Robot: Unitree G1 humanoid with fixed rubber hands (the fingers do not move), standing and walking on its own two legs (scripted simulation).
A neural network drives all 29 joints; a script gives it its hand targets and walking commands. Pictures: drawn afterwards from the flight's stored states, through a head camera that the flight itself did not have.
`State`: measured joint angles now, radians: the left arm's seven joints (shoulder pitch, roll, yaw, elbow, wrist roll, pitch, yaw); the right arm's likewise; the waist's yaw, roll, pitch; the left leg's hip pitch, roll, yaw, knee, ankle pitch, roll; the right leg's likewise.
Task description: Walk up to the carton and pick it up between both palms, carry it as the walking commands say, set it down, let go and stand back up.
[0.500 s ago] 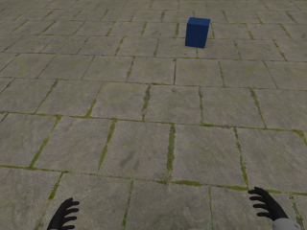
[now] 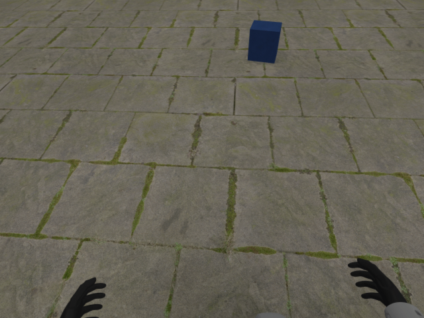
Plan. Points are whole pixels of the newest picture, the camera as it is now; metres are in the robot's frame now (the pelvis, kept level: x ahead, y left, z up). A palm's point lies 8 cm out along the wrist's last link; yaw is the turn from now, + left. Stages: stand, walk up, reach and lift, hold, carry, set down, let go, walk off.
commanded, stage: walk up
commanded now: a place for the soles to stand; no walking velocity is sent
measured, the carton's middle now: (264, 41) +2.34 -0.48 -0.62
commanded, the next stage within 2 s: none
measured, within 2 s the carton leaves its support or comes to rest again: neither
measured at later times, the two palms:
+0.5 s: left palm (91, 269) +0.22 +0.26 -0.05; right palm out of the picture +0.25 -0.42 -0.05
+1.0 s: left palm (138, 149) +0.54 +0.22 -0.05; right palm (400, 176) +0.40 -0.43 -0.03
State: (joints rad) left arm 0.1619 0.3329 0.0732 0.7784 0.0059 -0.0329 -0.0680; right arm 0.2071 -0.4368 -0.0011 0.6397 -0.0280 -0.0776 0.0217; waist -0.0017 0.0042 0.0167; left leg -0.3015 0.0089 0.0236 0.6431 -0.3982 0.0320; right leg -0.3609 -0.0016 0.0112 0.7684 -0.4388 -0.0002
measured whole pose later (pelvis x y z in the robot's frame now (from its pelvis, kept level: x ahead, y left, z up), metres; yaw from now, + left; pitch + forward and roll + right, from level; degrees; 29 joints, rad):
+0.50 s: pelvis +0.14 -0.07 +0.01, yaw -8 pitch +0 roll -1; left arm 0.42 0.48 0.09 0.78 0.01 -0.10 -0.10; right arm 0.23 -0.53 -0.03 0.64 -0.03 -0.08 0.08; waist 0.02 0.06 0.00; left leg -0.61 0.12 0.00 0.82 -0.23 0.03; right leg -0.21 0.02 -0.01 0.52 -0.31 -0.03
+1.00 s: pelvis +0.35 -0.07 +0.01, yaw -13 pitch +0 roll +0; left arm 0.22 0.48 0.09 0.78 0.01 -0.07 -0.13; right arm 0.27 -0.53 -0.03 0.65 -0.02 -0.11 0.08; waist -0.01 0.00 0.00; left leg -0.22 0.11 0.14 0.47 -0.25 0.03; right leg -0.50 -0.05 -0.04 0.65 -0.20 -0.03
